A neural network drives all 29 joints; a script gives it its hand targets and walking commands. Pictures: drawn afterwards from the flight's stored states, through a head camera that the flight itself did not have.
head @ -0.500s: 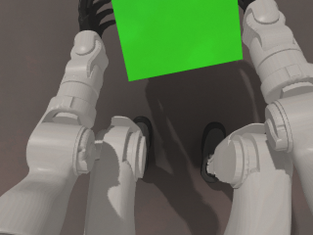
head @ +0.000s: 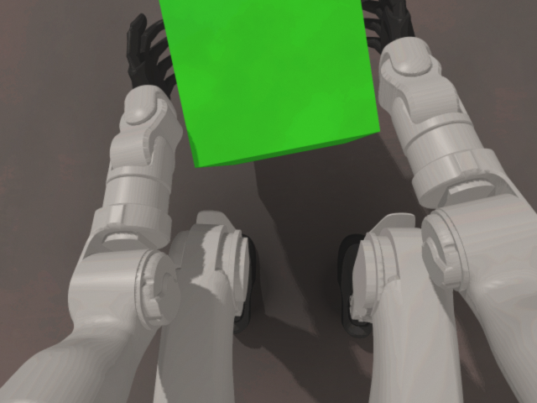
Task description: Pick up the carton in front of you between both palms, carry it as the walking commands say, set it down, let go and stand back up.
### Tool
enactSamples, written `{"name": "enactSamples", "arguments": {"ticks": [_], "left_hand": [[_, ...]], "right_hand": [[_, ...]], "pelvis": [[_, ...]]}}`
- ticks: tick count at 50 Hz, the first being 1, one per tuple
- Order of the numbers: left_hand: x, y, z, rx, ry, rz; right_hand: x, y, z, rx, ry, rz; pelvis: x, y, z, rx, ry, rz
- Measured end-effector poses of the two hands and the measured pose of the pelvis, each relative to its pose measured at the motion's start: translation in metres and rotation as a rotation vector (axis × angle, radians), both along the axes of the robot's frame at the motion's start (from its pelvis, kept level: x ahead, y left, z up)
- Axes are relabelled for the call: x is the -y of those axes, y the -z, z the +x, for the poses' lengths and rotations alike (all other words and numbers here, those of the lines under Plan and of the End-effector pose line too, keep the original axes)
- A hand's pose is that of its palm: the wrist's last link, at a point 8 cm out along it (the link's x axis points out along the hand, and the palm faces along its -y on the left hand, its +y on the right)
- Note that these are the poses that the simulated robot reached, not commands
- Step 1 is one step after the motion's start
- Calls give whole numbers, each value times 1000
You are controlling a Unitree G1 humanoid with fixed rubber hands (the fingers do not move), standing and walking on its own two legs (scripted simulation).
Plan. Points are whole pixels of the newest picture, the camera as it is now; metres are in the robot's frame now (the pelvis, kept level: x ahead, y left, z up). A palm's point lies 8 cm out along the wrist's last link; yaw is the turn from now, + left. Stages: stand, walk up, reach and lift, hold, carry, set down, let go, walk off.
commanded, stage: reach and lift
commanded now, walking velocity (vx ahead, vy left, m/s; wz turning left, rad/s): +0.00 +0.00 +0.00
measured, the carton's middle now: (275, 84) +0.51 +0.03 -0.19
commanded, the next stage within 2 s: none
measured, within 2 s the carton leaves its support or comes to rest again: neither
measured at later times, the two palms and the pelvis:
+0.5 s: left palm (46, 57) +0.46 +0.17 +0.08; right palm out of the picture +0.50 -0.13 +0.07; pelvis +0.01 +0.00 +0.13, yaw -1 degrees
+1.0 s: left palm out of the picture +0.43 +0.16 +0.24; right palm out of the picture +0.45 -0.14 +0.23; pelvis +0.06 +0.00 +0.27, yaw -1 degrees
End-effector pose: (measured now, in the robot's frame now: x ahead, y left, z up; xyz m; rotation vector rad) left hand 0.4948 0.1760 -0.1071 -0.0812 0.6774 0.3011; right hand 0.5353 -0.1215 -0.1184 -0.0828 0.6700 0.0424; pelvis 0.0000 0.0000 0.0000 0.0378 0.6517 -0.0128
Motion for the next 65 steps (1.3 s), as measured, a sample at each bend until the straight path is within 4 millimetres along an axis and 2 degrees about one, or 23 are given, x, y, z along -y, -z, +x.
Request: {"name": "enactSamples", "arguments": {"ticks": [6,12,21,31,47,65], "left_hand": [[10,-61,-13,13,6,-28],[9,-112,-24,-13,26,-25],[2,-163,-29,-3,33,-15],[12,-218,-35,12,64,-25],[15,-327,-57,0,91,-25],[22,-437,-77,5,140,-17]], "right_hand": [[10,-71,-15,1,59,25],[6,-123,-25,-27,61,26],[1,-171,-33,-16,67,26],[11,-224,-52,-4,116,44],[15,-333,-82,-15,150,45],[23,-443,-116,-7,198,42]], "pelvis": [[-2,-31,1,-34,14,1],[-1,-69,1,-68,19,3],[-1,-114,8,-94,2,-7],[-3,-160,25,-56,4,-17],[-2,-252,56,110,7,-23],[-2,-347,89,360,12,-34]]}}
